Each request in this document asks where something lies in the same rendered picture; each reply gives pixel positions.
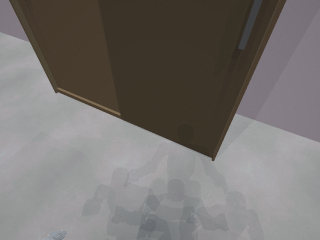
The handle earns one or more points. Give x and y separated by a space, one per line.
250 22

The wardrobe door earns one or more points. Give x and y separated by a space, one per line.
71 37
176 65

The left robot hand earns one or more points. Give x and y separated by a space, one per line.
58 235

